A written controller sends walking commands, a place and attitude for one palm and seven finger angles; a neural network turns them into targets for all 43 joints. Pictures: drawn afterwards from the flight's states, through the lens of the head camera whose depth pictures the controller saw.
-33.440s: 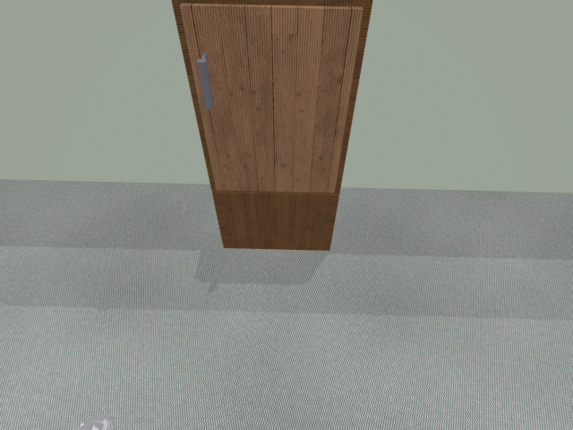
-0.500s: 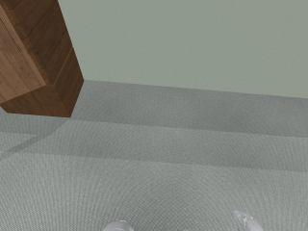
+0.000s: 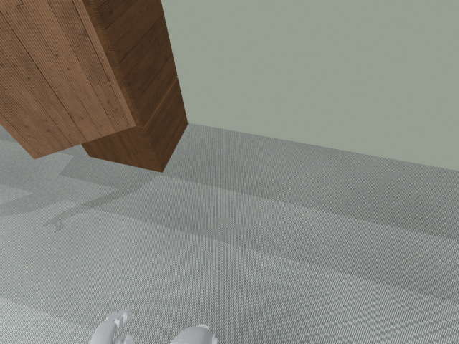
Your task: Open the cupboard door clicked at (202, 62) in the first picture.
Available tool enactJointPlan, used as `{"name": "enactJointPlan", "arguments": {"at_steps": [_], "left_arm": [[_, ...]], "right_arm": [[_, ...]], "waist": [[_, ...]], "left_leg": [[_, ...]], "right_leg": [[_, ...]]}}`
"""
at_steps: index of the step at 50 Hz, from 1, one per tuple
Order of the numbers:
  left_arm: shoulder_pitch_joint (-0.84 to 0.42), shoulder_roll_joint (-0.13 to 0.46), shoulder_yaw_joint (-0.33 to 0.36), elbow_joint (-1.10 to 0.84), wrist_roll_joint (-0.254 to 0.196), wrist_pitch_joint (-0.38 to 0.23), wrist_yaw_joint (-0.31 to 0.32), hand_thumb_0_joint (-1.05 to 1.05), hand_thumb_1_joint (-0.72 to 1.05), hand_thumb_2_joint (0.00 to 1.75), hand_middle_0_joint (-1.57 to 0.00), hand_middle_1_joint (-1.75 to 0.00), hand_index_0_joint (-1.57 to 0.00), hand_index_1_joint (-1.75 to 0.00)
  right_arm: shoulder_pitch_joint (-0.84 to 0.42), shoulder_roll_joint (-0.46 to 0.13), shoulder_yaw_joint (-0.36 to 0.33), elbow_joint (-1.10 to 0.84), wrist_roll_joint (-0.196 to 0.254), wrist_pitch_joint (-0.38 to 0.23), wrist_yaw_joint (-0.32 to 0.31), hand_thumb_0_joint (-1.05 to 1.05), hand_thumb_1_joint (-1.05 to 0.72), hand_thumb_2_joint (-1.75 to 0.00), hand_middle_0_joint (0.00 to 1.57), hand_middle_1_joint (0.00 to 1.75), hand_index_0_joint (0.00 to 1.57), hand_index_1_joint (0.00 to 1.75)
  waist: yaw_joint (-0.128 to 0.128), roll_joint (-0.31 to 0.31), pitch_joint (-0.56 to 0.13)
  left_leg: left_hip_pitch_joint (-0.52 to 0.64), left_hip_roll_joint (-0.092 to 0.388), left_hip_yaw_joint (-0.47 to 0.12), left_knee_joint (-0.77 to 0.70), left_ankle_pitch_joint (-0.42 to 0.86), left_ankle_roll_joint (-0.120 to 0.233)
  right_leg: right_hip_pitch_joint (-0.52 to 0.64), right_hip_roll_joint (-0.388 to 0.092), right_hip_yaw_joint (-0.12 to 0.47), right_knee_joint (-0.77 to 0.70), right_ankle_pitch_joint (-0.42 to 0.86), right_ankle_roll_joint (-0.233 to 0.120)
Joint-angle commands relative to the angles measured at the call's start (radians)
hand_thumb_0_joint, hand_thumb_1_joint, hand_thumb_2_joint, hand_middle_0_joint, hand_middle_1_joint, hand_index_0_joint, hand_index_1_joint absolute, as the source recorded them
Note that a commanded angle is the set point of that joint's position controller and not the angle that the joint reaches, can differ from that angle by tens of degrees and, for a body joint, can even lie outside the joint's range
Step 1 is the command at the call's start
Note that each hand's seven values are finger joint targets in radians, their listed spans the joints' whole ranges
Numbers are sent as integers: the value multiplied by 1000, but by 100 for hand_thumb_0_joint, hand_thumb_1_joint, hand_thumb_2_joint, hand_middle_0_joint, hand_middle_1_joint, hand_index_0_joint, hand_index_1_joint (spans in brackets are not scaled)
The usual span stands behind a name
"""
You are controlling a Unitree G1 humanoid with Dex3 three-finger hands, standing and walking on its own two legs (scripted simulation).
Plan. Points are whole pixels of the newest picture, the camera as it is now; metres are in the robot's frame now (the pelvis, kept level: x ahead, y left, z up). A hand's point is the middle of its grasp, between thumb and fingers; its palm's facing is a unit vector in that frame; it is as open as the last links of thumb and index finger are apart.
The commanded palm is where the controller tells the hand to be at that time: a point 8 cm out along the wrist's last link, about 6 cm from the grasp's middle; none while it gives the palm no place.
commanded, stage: turn to face it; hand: left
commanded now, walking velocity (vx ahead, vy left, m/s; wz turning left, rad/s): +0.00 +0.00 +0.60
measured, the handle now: out of the picture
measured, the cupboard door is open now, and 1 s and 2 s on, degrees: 41 41 41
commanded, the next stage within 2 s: take the last steps up to it in 0.54 s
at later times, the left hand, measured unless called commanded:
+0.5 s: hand out of the picture -0.03 +0.25 -0.18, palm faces +0.33 -0.91 -0.25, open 7.4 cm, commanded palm none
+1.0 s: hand out of the picture -0.04 +0.18 -0.15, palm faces +0.50 -0.84 -0.21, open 7.3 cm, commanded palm none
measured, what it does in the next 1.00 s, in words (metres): steps on the spot, turning left: left foot, then right foot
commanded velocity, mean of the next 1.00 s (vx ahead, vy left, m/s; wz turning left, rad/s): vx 0.11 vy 0.06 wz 0.30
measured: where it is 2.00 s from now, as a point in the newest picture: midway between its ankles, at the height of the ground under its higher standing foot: (172, 308)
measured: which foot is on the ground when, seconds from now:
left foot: up 0.00-0.34, down 0.36-0.74, up 0.76-1.00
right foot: down 0.00-0.34, up 0.36-0.72, down 0.74-1.00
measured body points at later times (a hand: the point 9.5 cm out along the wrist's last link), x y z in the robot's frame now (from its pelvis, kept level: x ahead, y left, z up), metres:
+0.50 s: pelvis +0.01 +0.03 +0.00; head +0.04 +0.06 +0.45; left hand -0.05 +0.29 -0.16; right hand +0.21 -0.17 -0.12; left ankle -0.01 +0.13 -0.73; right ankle +0.01 -0.13 -0.67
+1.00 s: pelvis +0.05 +0.02 +0.02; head +0.08 +0.02 +0.47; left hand -0.06 +0.22 -0.13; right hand +0.19 -0.19 -0.14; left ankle +0.01 +0.17 -0.65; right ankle +0.05 -0.11 -0.73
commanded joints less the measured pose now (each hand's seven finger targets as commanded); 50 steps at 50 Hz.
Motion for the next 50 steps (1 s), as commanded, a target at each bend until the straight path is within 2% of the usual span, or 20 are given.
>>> {"name": "enactJointPlan", "arguments": {"at_steps": [1, 11, 13, 15, 16, 17, 18, 19, 21, 24, 31, 34, 35, 36, 37, 38, 39, 42, 47, 50], "left_arm": [[19, 154, 39, -63, -1, -23, 19, 0, 90, 90, -20, -30, -20, -30], [183, 212, 61, 16, 13, -23, 16, 0, 90, 90, -20, -30, -20, -30], [184, 218, 64, 31, 15, -22, 14, 0, 90, 90, -20, -30, -20, -30], [164, 226, 67, 33, 5, -19, 9, 0, 90, 90, -20, -30, -20, -30], [151, 211, 64, 26, -3, -17, 4, 0, 90, 90, -20, -30, -20, -30], [145, 143, 50, -8, -10, -12, -3, 0, 90, 90, -20, -30, -20, -30], [77, 116, 27, -41, -2, 0, 4, 0, 90, 90, -20, -30, -20, -30], [47, 126, 33, -28, 2, 13, 12, 0, 90, 90, -20, -30, -20, -30], [52, 132, 39, 16, -1, 24, 4, 0, 90, 90, -20, -30, -20, -30], [117, 116, 37, 57, 2, 28, -8, 0, 90, 90, -20, -30, -20, -30], [94, 87, 27, 41, -1, 19, -7, 0, 90, 90, -20, -30, -20, -30], [175, 81, 30, 67, -2, -2, -7, 0, 90, 90, -20, -30, -20, -30], [220, 106, 39, 80, 3, -13, -6, 0, 90, 90, -20, -30, -20, -30], [261, 182, 56, 89, 18, -26, -1, 0, 90, 90, -20, -30, -20, -30], [288, 254, 70, 78, 19, -25, 0, 0, 90, 90, -20, -30, -20, -30], [277, 233, 68, 71, 12, -26, 6, 0, 90, 90, -20, -30, -20, -30], [221, 205, 62, 70, 11, -35, 6, 0, 90, 90, -20, -30, -20, -30], [153, 127, 45, 68, 4, -63, -1, 0, 90, 90, -20, -30, -20, -30], [278, 123, 48, 146, 7, -82, 2, 0, 90, 90, -20, -30, -20, -30], [317, 132, 50, 185, 13, -84, 0, 0, 90, 90, -20, -30, -20, -30]], "right_arm": [[-43, -80, -24, -81, 2, -15, 9, 0, -90, -90, 20, 30, 20, 30], [-173, -37, 10, -95, 13, -23, 12, 0, -90, -90, 20, 30, 20, 30], [-152, -38, 13, -90, 15, -31, 9, 0, -90, -90, 20, 30, 20, 30], [-85, -62, 12, -74, 10, -42, 3, 0, -90, -90, 20, 30, 20, 30], [-25, -112, 0, -58, 5, -51, 1, 0, -90, -90, 20, 30, 20, 30], [41, -228, -27, -51, -5, -59, -5, 0, -90, -90, 20, 30, 20, 30], [98, -267, -30, -41, 3, -48, -12, 0, -90, -90, 20, 30, 20, 30], [82, -242, -23, -37, 1, -52, -25, 0, -90, -90, 20, 30, 20, 30], [-33, -193, -9, -66, -3, -54, -43, 0, -90, -90, 20, 30, 20, 30], [-74, -157, 8, -74, 0, -66, -44, 0, -90, -90, 20, 30, 20, 30], [-49, -149, 2, -53, -3, -56, -37, 0, -90, -90, 20, 30, 20, 30], [-64, -133, 2, -45, 1, -55, -35, 0, -90, -90, 20, 30, 20, 30], [-65, -111, 3, -50, 8, -55, -31, 0, -90, -90, 20, 30, 20, 30], [-52, -49, 11, -60, 17, -56, -22, 0, -90, -90, 20, 30, 20, 30], [-104, -46, 12, -100, 8, -55, -11, 0, -90, -90, 20, 30, 20, 30], [-140, -91, -1, -106, -2, -47, -6, 0, -90, -90, 20, 30, 20, 30], [-145, -87, -6, -90, -4, -45, 0, 0, -90, -90, 20, 30, 20, 30], [-61, -48, -5, -27, -7, -38, 18, 0, -90, -90, 20, 30, 20, 30], [-93, -8, 5, -19, -3, -46, 29, 0, -90, -90, 20, 30, 20, 30], [-143, 4, 15, -35, 0, -56, 34, 0, -90, -90, 20, 30, 20, 30]], "waist": [[18, -215, -73], [92, -252, -102], [82, -252, -120], [38, -223, -148], [-1, -125, -196], [-35, 180, -241], [-54, 190, -227], [-47, 143, -216], [0, 156, -108], [47, 95, -119], [31, 133, -112], [73, 115, -137], [96, 47, -135], [117, -190, -126], [154, -363, -55], [144, -293, -13], [114, -290, 30], [54, -208, 14], [96, -162, -10], [114, -196, 3]], "left_leg": [[-138, 87, 52, 331, 60, -36], [-8, 83, 179, -107, 0, -28], [67, 73, 194, -210, 22, -13], [230, 55, 211, -401, 173, 5], [407, 116, 162, -503, 364, 35], [581, 391, -199, -510, 757, 171], [523, 513, -269, -519, 952, 273], [470, 478, -235, -529, 876, 276], [320, 390, -155, -569, 711, 241], [313, 324, -64, -580, 694, 203], [276, 299, -94, -573, 564, 196], [201, 254, -94, -516, 382, 164], [102, 200, -70, -448, 199, 125], [-105, 76, 40, -243, -34, 59], [-219, 18, 96, 12, -169, 22], [-228, 77, 36, 164, -100, 22], [-247, 103, 12, 245, 1, 23], [-190, 138, 52, 269, 212, -9], [-231, 150, 113, 103, 237, -28], [-211, 155, 149, -49, 213, -22]], "right_leg": [[115, -286, 120, -243, 428, -98], [246, -328, -6, -152, 692, -103], [233, -336, -9, -111, 695, -95], [164, -306, -66, -10, 653, -42], [54, -280, -108, 126, 549, 7], [-221, -135, -150, 350, -35, 84], [-271, -103, -44, 470, -358, 81], [-281, -100, 18, 525, -329, 77], [-273, -103, 60, 558, -200, 80], [-232, -81, 42, 520, -103, 86], [-102, -20, -8, 223, -103, 79], [81, 3, -30, -18, 12, 70], [207, -26, -3, -158, 45, 63], [335, -230, 243, -298, -138, 0], [259, -451, 506, -426, -258, -114], [151, -476, 528, -464, -368, -145], [96, -428, 506, -471, -384, -129], [74, -318, 179, -432, -106, -60], [230, -331, 79, -414, 86, -75], [266, -344, 36, -388, 173, -85]]}}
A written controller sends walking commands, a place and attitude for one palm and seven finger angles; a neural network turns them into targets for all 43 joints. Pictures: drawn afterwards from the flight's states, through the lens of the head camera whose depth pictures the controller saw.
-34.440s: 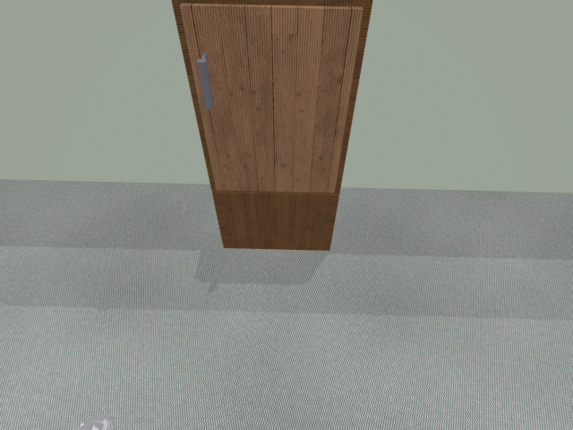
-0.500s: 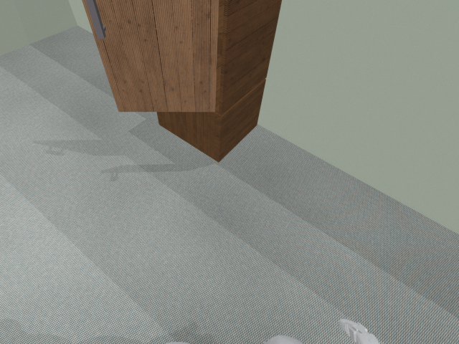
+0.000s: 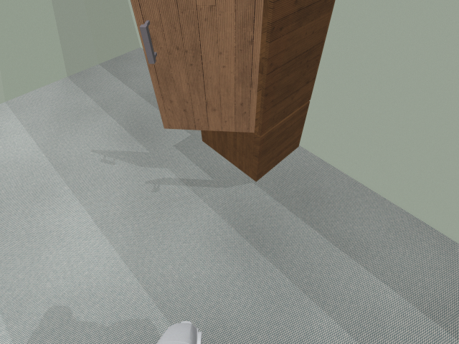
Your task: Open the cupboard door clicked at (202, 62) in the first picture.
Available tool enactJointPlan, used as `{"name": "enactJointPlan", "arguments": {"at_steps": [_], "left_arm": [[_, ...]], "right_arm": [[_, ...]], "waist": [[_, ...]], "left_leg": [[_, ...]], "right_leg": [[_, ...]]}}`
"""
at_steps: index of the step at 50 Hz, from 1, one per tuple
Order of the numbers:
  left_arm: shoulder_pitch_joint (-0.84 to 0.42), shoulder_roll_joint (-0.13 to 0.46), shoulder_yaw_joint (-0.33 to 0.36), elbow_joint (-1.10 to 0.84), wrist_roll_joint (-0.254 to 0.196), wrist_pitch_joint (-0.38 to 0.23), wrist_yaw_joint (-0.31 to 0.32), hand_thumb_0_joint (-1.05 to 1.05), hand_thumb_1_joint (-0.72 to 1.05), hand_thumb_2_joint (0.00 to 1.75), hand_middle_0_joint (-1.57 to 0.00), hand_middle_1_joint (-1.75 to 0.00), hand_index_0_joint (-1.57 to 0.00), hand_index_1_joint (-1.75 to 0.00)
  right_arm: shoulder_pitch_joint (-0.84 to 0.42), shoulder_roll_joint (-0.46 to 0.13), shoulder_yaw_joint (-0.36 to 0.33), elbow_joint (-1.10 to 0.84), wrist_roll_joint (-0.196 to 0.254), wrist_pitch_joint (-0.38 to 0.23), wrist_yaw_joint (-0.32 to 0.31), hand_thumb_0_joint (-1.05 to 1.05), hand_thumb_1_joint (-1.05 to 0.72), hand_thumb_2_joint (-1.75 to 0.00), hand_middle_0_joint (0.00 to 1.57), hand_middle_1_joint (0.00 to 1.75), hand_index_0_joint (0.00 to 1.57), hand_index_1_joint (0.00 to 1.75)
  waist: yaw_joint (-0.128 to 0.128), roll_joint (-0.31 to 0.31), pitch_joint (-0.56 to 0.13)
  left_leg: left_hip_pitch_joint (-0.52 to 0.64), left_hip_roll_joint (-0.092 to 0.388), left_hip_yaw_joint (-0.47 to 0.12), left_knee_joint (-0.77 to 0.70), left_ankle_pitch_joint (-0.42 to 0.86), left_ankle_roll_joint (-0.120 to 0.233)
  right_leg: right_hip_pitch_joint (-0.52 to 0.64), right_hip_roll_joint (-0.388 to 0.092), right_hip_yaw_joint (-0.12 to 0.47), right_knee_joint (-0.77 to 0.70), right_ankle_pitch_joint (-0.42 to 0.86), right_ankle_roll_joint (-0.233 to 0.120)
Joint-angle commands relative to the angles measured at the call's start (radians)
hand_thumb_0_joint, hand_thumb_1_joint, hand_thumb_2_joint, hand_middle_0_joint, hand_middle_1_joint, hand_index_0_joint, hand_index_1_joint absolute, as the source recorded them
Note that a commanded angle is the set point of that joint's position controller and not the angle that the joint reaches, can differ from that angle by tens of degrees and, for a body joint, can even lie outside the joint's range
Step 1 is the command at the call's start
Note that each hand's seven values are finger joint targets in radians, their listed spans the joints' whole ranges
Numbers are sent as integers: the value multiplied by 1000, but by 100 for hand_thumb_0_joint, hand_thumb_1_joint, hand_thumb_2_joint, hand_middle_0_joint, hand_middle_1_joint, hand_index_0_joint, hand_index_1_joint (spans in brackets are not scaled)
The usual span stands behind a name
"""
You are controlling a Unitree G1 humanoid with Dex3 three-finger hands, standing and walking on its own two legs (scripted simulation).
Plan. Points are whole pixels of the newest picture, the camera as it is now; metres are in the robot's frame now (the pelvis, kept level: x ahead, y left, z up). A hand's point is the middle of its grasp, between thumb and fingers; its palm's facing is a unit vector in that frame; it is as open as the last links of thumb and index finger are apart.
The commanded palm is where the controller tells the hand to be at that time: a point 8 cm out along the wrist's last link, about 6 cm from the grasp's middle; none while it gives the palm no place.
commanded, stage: take the last steps up to it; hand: left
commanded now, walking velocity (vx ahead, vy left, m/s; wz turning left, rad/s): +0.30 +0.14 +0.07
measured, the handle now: (149, 42) +1.01 +0.35 +0.02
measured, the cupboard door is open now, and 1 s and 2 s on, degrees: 41 41 41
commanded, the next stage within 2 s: come to a stop and stand still in 1.04 s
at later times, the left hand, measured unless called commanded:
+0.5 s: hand (117, 293) +0.24 +0.27 -0.17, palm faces +0.04 -0.98 -0.19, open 7.3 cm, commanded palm none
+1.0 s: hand (124, 272) +0.29 +0.28 -0.18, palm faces +0.11 -0.98 -0.16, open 7.3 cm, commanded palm none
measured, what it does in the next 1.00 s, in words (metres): walks ahead: left foot, then right foot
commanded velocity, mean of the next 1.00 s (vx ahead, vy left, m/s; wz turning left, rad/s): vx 0.28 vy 0.06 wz -0.02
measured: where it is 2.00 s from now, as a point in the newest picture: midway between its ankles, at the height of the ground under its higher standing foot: (208, 296)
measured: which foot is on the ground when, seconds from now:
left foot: up 0.00-0.16, down 0.18-0.62, up 0.64-1.00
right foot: down 0.00-0.18, up 0.20-0.60, down 0.62-1.00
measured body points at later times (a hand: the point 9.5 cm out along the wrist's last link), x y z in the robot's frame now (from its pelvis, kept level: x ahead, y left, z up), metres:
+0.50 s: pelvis +0.15 +0.09 -0.01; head +0.17 +0.08 +0.44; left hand +0.24 +0.32 -0.15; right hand +0.17 -0.14 -0.16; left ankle +0.12 +0.17 -0.75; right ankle +0.22 -0.02 -0.71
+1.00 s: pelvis +0.34 +0.11 -0.01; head +0.37 +0.12 +0.44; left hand +0.29 +0.33 -0.17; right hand +0.40 -0.13 -0.16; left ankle +0.44 +0.23 -0.73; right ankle +0.26 -0.01 -0.75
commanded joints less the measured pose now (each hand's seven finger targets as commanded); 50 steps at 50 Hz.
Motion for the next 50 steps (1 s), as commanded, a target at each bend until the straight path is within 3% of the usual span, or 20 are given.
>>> {"name": "enactJointPlan", "arguments": {"at_steps": [1, 4, 6, 7, 8, 9, 10, 12, 16, 25, 29, 30, 31, 32, 34, 36, 38, 46, 48, 50], "left_arm": [[107, 182, 38, 10, 8, -21, 12, 0, 90, 90, -20, -30, -20, -30], [99, 198, 39, 26, 12, -15, 12, 0, 90, 90, -20, -30, -20, -30], [61, 212, 43, 27, 8, -8, 11, 0, 90, 90, -20, -30, -20, -30], [44, 203, 43, 25, 5, -4, 9, 0, 90, 90, -20, -30, -20, -30], [61, 155, 31, 15, 2, -1, 2, 0, 90, 90, -20, -30, -20, -30], [50, 89, 20, -25, -10, 3, -3, 0, 90, 90, -20, -30, -20, -30], [-36, 87, 11, -64, -3, 5, 5, 0, 90, 90, -20, -30, -20, -30], [-105, 82, 12, -59, -4, 12, 3, 0, 90, 90, -20, -30, -20, -30], [-24, 51, 11, -12, 7, 30, -14, 0, 90, 90, -20, -30, -20, -30], [-196, 62, 13, -100, 5, 33, -22, 0, 90, 90, -20, -30, -20, -30], [-98, 97, 25, -77, 7, 19, -20, 0, 90, 90, -20, -30, -20, -30], [20, 148, 40, -45, 9, 9, -15, 0, 90, 90, -20, -30, -20, -30], [143, 240, 60, -8, 9, 1, -7, 0, 90, 90, -20, -30, -20, -30], [181, 263, 61, 0, -10, -4, -1, 0, 90, 90, -20, -30, -20, -30], [25, 188, 42, -43, -10, -1, 13, 0, 90, 90, -20, -30, -20, -30], [-31, 123, 24, -51, -9, -17, 10, 0, 90, 90, -20, -30, -20, -30], [-30, 108, 19, -30, -5, -28, 8, 0, 90, 90, -20, -30, -20, -30], [34, 155, 25, 47, 0, -29, 2, 0, 90, 90, -20, -30, -20, -30], [29, 157, 25, 60, 1, -21, 4, 0, 90, 90, -20, -30, -20, -30], [11, 149, 24, 58, -4, -8, 5, 0, 90, 90, -20, -30, -20, -30]], "right_arm": [[-191, 0, 12, -129, 10, -50, 7, 0, -90, -90, 20, 30, 20, 30], [-193, 8, 23, -131, 14, -66, 10, 0, -90, -90, 20, 30, 20, 30], [-97, -10, 21, -102, 15, -80, 4, 0, -90, -90, 20, 30, 20, 30], [14, -41, 14, -66, 10, -89, -6, 0, -90, -90, 20, 30, 20, 30], [150, -128, -7, -29, 4, -96, -20, 0, -90, -90, 20, 30, 20, 30], [294, -237, -39, -2, -6, -99, -40, 0, -90, -90, 20, 30, 20, 30], [318, -248, -35, 16, 0, -89, -52, 0, -90, -90, 20, 30, 20, 30], [150, -157, -15, -30, 5, -95, -64, 0, -90, -90, 20, 30, 20, 30], [79, -56, 18, -33, 6, -130, -69, 0, -90, -90, 20, 30, 20, 30], [122, -62, 14, 3, -1, -127, -61, 0, -90, -90, 20, 30, 20, 30], [124, -65, 20, 27, 2, -119, -60, 0, -90, -90, 20, 30, 20, 30], [116, -43, 23, 24, 12, -123, -57, 0, -90, -90, 20, 30, 20, 30], [127, -7, 28, 1, 20, -127, -47, 0, -90, -90, 20, 30, 20, 30], [81, -45, 24, -18, 17, -118, -47, 0, -90, -90, 20, 30, 20, 30], [4, -26, 14, -22, 14, -108, -46, 0, -90, -90, 20, 30, 20, 30], [46, 13, 22, 5, 6, -95, -39, 0, -90, -90, 20, 30, 20, 30], [86, 37, 22, 26, 6, -84, -35, 0, -90, -90, 20, 30, 20, 30], [-64, 46, 26, -35, 12, -100, -19, 0, -90, -90, 20, 30, 20, 30], [-61, 29, 25, -37, 11, -105, -20, 0, -90, -90, 20, 30, 20, 30], [59, -12, 20, 4, 8, -115, -30, 0, -90, -90, 20, 30, 20, 30]], "waist": [[66, -176, 55], [60, -214, 53], [7, -203, 26], [-48, -151, -22], [-98, 47, -121], [-148, 311, -188], [-153, 233, -168], [-94, 203, -53], [-6, 86, -11], [-11, 61, 45], [46, -9, 26], [98, -86, -29], [124, -298, -83], [136, -332, -100], [73, -104, 14], [20, -99, 11], [-4, -129, 6], [31, -147, 26], [11, -137, 45], [-52, -60, 5]], "left_leg": [[-111, 16, 42, -202, -15, 7], [37, -14, 84, -353, -50, 31], [227, -50, 127, -460, -21, 49], [410, -75, 154, -541, 5, 58], [647, 30, 33, -555, -5, 94], [771, 293, -367, -662, 17, 203], [712, 362, -420, -734, -11, 270], [488, 328, -345, -794, -198, 271], [383, 231, -119, -830, 79, 229], [395, 219, -42, -825, 132, 248], [320, 149, 9, -620, 143, 180], [206, 72, 69, -418, 123, 139], [-24, -58, 154, -139, -135, 82], [-78, -60, 60, 98, -354, 75], [-131, 29, -49, 182, -177, 68], [-45, 57, -33, 99, -60, 45], [7, 52, 5, -1, -28, 27], [59, 7, 71, -354, 12, 27], [162, -5, 78, -430, 36, 39], [406, -38, 101, -547, 70, 51]], "right_leg": [[78, -258, 137, -157, 150, -119], [30, -258, 103, -98, 235, -109], [-47, -232, 60, -21, 239, -87], [-116, -188, 11, 112, 273, -64], [-255, -121, -35, 360, 159, -31], [-492, 26, -58, 660, -325, 10], [-569, 25, 69, 835, -366, -29], [-622, -37, 144, 945, -205, -45], [-516, -48, 130, 797, -47, -24], [-378, 0, 87, 361, 33, -26], [-105, 54, 49, 176, 66, -50], [94, -14, 162, 117, 40, -88], [283, -256, 511, -13, 42, -196], [230, -359, 693, -135, 19, -263], [50, -316, 544, -162, -64, -244], [-53, -226, 338, -177, 76, -187], [-86, -178, 232, -184, 163, -166], [-16, -183, 179, -123, 277, -168], [-72, -183, 181, -84, 231, -151], [-170, -118, 120, 68, 218, -115]]}}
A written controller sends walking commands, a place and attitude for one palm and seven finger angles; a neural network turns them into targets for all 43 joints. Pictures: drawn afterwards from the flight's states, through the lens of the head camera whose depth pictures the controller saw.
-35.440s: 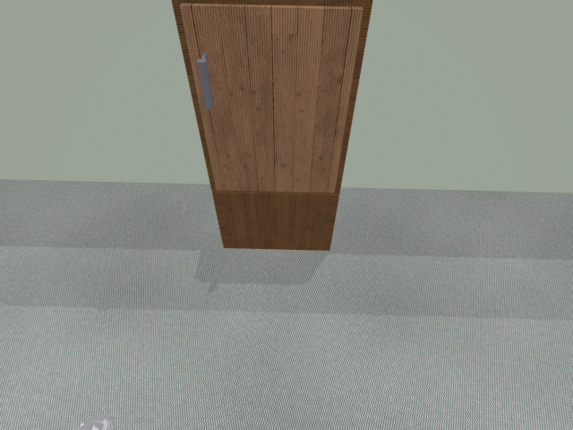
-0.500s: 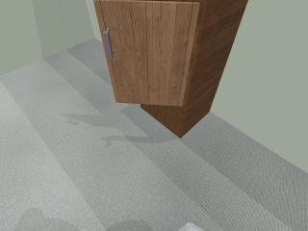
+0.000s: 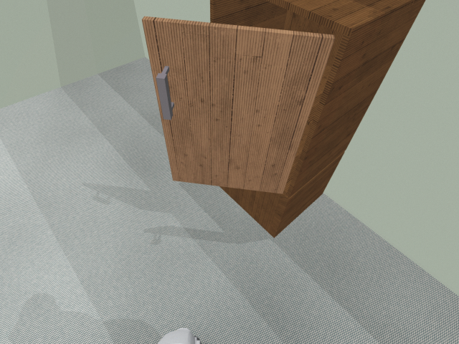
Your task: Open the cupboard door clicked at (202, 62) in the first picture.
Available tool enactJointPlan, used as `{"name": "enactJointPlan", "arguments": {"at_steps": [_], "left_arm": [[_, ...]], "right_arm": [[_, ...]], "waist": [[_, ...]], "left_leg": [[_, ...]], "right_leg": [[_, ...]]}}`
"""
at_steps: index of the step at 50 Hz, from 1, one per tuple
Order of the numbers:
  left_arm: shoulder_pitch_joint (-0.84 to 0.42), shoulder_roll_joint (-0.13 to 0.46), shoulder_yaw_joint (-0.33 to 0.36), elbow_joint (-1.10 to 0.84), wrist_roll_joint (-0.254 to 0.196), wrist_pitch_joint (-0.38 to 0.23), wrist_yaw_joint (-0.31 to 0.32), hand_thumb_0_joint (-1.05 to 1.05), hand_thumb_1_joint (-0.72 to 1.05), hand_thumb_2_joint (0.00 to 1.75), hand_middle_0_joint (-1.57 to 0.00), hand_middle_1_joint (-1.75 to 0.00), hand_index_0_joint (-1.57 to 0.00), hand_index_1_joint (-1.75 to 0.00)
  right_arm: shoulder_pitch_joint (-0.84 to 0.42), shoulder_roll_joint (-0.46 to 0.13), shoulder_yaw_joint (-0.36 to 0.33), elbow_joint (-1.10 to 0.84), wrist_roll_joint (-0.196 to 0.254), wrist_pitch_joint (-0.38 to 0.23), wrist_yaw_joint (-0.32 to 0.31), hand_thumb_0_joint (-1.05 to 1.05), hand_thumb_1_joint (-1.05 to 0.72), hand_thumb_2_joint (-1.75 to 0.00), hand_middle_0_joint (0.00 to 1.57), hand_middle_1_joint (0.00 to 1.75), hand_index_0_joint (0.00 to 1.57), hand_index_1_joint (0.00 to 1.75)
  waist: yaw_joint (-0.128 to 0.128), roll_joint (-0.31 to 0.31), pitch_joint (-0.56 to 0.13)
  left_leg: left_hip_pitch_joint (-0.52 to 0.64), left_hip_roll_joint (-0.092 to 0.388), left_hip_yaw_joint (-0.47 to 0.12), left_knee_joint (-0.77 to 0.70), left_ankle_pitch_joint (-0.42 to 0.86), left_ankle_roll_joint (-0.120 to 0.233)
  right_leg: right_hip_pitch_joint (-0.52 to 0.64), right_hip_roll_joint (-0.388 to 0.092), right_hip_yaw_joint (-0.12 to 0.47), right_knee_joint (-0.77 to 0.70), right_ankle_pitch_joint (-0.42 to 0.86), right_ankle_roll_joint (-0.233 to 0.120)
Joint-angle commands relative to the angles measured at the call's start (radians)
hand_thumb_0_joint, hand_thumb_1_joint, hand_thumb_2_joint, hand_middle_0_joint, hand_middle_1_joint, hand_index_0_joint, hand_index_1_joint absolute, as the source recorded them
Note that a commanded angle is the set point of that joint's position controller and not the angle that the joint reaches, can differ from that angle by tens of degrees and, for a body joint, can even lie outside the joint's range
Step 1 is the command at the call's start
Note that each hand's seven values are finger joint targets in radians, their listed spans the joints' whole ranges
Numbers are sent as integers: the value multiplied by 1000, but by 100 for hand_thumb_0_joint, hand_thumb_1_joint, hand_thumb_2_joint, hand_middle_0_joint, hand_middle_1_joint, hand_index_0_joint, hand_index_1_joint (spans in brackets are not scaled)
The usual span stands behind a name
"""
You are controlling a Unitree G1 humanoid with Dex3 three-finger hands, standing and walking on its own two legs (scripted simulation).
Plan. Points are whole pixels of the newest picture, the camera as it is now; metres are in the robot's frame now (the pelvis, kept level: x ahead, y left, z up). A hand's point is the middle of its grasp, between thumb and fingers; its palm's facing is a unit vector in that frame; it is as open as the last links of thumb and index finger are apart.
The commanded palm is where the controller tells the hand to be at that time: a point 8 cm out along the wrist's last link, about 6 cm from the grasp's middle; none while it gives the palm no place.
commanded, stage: take the last steps up to it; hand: left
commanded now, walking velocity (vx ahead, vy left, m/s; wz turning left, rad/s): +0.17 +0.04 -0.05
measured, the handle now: (167, 93) +0.68 +0.23 +0.03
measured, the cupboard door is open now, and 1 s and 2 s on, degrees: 41 41 41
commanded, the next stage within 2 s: come to a stop and stand still in 0.04 s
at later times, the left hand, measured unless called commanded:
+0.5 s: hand (133, 318) +0.18 +0.21 -0.17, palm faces -0.03 -0.97 -0.26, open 7.3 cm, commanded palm none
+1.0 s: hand out of the picture +0.11 +0.24 -0.18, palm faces -0.02 -0.97 -0.24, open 7.4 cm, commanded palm none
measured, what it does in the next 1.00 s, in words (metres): steps on the spot: left foot, then right foot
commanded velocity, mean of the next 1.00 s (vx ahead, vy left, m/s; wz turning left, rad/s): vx -0.07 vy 0.00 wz -0.01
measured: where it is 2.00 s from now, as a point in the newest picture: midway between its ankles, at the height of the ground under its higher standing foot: outside the picture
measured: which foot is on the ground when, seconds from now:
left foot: up 0.00-0.02, down 0.04-0.52, up 0.54-0.84, down 0.86-1.00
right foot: down 0.00-0.04, up 0.06-0.46, down 0.48-1.00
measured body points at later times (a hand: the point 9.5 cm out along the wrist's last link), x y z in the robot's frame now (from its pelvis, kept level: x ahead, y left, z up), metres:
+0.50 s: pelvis +0.09 +0.01 -0.01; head +0.13 +0.01 +0.44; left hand +0.19 +0.26 -0.15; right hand +0.11 -0.22 -0.17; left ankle +0.12 +0.12 -0.74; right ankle +0.07 -0.09 -0.74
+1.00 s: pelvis +0.07 +0.05 -0.01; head +0.07 +0.05 +0.44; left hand +0.11 +0.29 -0.16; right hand +0.13 -0.18 -0.15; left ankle +0.06 +0.14 -0.74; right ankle +0.07 -0.09 -0.74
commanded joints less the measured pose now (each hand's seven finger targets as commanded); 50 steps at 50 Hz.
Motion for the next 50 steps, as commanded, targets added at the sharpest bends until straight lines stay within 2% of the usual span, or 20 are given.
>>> {"name": "enactJointPlan", "arguments": {"at_steps": [1, 2, 3, 6, 9, 13, 18, 21, 23, 24, 25, 26, 29, 37, 40, 41, 42, 45, 47, 50], "left_arm": [[11, 102, 14, -51, -3, 1, 9, 0, 90, 90, -20, -30, -20, -30], [42, 49, 4, -72, -11, 2, 7, 0, 90, 90, -20, -30, -20, -30], [-1, 64, -1, -100, 1, 5, 15, 0, 90, 90, -20, -30, -20, -30], [-51, 56, 3, -88, 4, 15, 6, 0, 90, 90, -20, -30, -20, -30], [24, 9, -11, -52, -2, 37, 10, 0, 90, 90, -20, -30, -20, -30], [6, 26, -10, -70, -2, 70, 24, 0, 90, 90, -20, -30, -20, -30], [-87, 81, 7, -129, 5, 100, 24, 0, 90, 90, -20, -30, -20, -30], [-81, 92, 14, -155, 2, 100, 27, 0, 90, 90, -20, -30, -20, -30], [-61, 109, 16, -161, 3, 88, 31, 0, 90, 90, -20, -30, -20, -30], [-57, 145, 21, -168, 8, 80, 34, 0, 90, 90, -20, -30, -20, -30], [-76, 193, 22, -174, 13, 74, 36, 0, 90, 90, -20, -30, -20, -30], [-75, 208, 22, -168, 7, 63, 40, 0, 90, 90, -20, -30, -20, -30], [-116, 191, 15, -164, 0, 55, 52, 0, 90, 90, -20, -30, -20, -30], [-116, 213, 31, -154, 6, 52, 48, 0, 90, 90, -20, -30, -20, -30], [-147, 198, 26, -140, -5, 55, 43, 0, 90, 90, -20, -30, -20, -30], [-60, 182, 7, -135, -2, 27, 87, 0, 90, 90, -20, -30, -20, -30], [-75, 217, 8, -175, -3, 29, 81, 0, 90, 90, -20, -30, -20, -30], [-123, 155, -13, -191, 4, 54, 63, 0, 90, 90, -20, -30, -20, -30], [-104, 131, -27, -184, 4, 70, 52, 0, 90, 90, -20, -30, -20, -30], [-81, 134, -35, -176, 4, 70, 36, 0, 90, 90, -20, -30, -20, -30]], "right_arm": [[226, -138, -26, 6, -5, -42, -22, 0, -90, -90, 20, 30, 20, 30], [324, -237, -48, 18, -15, -37, -37, 0, -90, -90, 20, 30, 20, 30], [325, -237, -43, 12, -10, -24, -42, 0, -90, -90, 20, 30, 20, 30], [138, -121, -11, -46, 0, -34, -54, 0, -90, -90, 20, 30, 20, 30], [77, -78, 15, -51, 4, -51, -65, 0, -90, -90, 20, 30, 20, 30], [49, -94, 8, -46, 5, -24, -78, 0, -90, -90, 20, 30, 20, 30], [63, -142, -21, -38, 0, 16, -85, 0, -90, -90, 20, 30, 20, 30], [62, -168, -36, -42, 3, 26, -83, 0, -90, -90, 20, 30, 20, 30], [53, -152, -39, -52, 8, 31, -77, 0, -90, -90, 20, 30, 20, 30], [62, -133, -40, -59, 13, 34, -72, 0, -90, -90, 20, 30, 20, 30], [75, -94, -37, -69, 21, 40, -62, 0, -90, -90, 20, 30, 20, 30], [49, -52, -24, -78, 21, 53, -56, 0, -90, -90, 20, 30, 20, 30], [11, -59, -20, -69, 22, 72, -58, 0, -90, -90, 20, 30, 20, 30], [5, -56, -11, -66, 22, 60, -42, 0, -90, -90, 20, 30, 20, 30], [81, -47, -5, -33, 19, 43, -45, 0, -90, -90, 20, 30, 20, 30], [49, -120, -15, -112, 17, 16, -44, 0, -90, -90, 20, 30, 20, 30], [68, -81, -10, -141, 16, 15, -44, 0, -90, -90, 20, 30, 20, 30], [61, -109, 3, -176, 9, 12, -47, 0, -90, -90, 20, 30, 20, 30], [32, -133, 8, -198, 11, 13, -50, 0, -90, -90, 20, 30, 20, 30], [28, -138, 13, -210, 10, 12, -43, 0, -90, -90, 20, 30, 20, 30]], "waist": [[-118, 112, -79], [-133, 317, -158], [-135, 258, -146], [-62, 155, -30], [-3, 67, -73], [-9, 73, -98], [-37, 142, -43], [-26, 154, -93], [-10, 115, -106], [-13, 19, -127], [-29, -114, -127], [-11, -200, -129], [-15, -134, -119], [4, -142, -91], [-36, -120, -92], [-30, 109, -195], [-37, 114, -244], [-33, 179, -91], [-17, 160, 32], [-17, 53, 59]], "left_leg": [[473, 79, -114, -174, 75, 70], [586, 299, -406, -263, 114, 175], [490, 352, -456, -322, 15, 222], [256, 285, -331, -400, -45, 209], [195, 221, -151, -368, 356, 171], [211, 235, -109, -293, 574, 179], [228, 268, -166, -245, 587, 195], [266, 252, -160, -194, 609, 176], [252, 200, -139, -122, 525, 132], [195, 134, -93, -58, 365, 82], [128, 28, 0, 40, 78, 24], [68, -62, 0, 179, -312, -4], [-20, -61, -108, 421, -354, -14], [82, -63, -72, 101, -254, -32], [292, -72, -43, -202, -18, -19], [268, -20, -28, -118, 35, -9], [226, -7, -56, -117, -2, 21], [205, 69, -152, -149, 305, 58], [119, 88, -186, -223, 167, 87], [73, 54, -191, -295, -171, 83]], "right_leg": [[-309, -95, 38, 253, 157, -74], [-465, 25, -34, 531, -246, -33], [-484, 17, 56, 717, -312, -54], [-527, -66, 137, 834, -98, -45], [-379, -71, 151, 649, -11, -10], [-278, -29, 108, 432, -29, 9], [-292, -2, 96, 360, -82, -6], [-239, 9, 90, 253, 2, -15], [-160, -3, 104, 101, 202, -28], [-99, -75, 189, 57, 451, -51], [-89, -223, 298, 45, 637, -119], [-73, -317, 373, -4, 829, -206], [-14, -285, 322, 34, 976, -239], [-24, -245, 300, -4, 666, -205], [-140, -181, 259, 42, 472, -126], [-20, -163, 292, 167, 808, -95], [4, -157, 260, 193, 691, -94], [-164, -52, 134, 200, 246, -56], [-202, -5, 114, 152, 15, -35], [-203, -13, 141, 105, 23, -38]]}}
